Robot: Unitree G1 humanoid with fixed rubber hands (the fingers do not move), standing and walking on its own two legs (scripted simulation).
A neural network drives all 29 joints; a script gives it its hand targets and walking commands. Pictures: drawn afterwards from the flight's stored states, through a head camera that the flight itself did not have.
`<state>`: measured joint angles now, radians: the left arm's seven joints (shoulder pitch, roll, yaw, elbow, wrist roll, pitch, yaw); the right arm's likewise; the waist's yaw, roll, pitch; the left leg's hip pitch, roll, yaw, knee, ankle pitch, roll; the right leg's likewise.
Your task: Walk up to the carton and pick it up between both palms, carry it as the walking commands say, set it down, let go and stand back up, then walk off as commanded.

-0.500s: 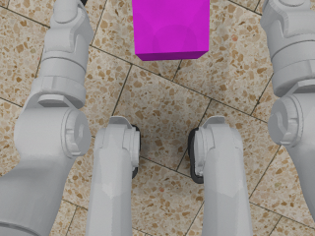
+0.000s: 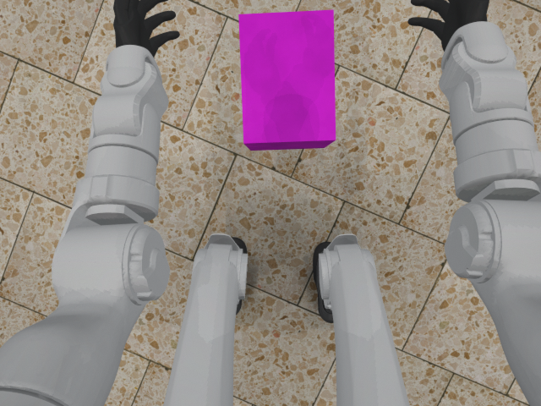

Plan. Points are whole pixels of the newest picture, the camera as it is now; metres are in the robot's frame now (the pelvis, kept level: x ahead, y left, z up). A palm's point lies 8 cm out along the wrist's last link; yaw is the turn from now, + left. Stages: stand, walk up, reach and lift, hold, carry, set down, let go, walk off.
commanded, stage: set down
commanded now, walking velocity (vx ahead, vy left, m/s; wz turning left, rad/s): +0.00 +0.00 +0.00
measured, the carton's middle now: (286, 89) +0.57 -0.02 -0.45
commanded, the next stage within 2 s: let go in 0.48 s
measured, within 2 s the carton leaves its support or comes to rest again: neither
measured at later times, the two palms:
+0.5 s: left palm out of the picture +0.53 +0.16 +0.03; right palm out of the picture +0.54 -0.21 +0.03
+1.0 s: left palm out of the picture +0.41 +0.20 +0.09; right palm out of the picture +0.41 -0.22 +0.09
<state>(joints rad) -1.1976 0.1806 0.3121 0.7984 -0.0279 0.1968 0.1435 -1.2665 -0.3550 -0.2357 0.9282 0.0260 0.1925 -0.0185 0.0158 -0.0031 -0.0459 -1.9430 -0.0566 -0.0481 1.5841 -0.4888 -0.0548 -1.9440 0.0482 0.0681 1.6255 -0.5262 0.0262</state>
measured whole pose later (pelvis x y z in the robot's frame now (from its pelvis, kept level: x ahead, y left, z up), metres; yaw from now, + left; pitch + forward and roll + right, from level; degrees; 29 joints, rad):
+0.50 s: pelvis +0.02 +0.00 +0.13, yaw -2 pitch +46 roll +1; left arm -1.08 0.11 0.43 0.79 0.12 0.15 0.06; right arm -1.16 -0.27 -0.35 0.92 -0.12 0.14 0.04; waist 0.02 -0.01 -0.07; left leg -1.51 -0.03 -0.07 0.99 -0.29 -0.05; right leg -1.51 0.05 0.07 1.02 -0.32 0.02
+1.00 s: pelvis +0.07 +0.00 +0.20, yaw -2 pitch +33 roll +0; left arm -0.39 0.14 0.20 0.61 0.10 0.07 -0.05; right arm -0.43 -0.16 -0.23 0.64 -0.11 0.07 0.01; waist 0.02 0.00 -0.11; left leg -1.02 -0.02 -0.08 0.72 -0.27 -0.03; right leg -1.01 0.04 0.08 0.73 -0.29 0.02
